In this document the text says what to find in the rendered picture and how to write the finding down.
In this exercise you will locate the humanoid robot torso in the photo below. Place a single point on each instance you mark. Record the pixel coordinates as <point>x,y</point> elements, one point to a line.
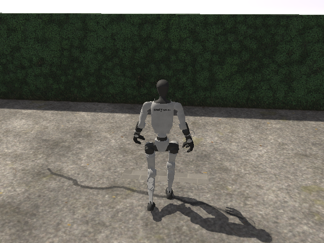
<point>162,122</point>

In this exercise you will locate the left robot upper arm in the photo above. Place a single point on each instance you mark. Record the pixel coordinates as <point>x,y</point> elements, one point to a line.
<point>143,114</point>

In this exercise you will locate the robot left forearm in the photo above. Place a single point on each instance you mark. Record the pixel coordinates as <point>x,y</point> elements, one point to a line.
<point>137,131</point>

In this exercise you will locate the robot right forearm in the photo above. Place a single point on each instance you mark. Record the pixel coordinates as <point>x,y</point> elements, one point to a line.
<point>187,134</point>

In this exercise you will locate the right robot upper arm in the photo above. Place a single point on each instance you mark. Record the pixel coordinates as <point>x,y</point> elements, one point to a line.
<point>181,115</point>

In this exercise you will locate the robot left hand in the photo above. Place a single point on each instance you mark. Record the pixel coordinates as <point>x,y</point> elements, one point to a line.
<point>140,137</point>

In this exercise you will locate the robot right hand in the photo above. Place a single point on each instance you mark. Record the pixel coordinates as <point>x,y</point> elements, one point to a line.
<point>191,145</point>

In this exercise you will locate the robot right thigh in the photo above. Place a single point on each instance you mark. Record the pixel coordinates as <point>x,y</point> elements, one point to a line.
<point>173,150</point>

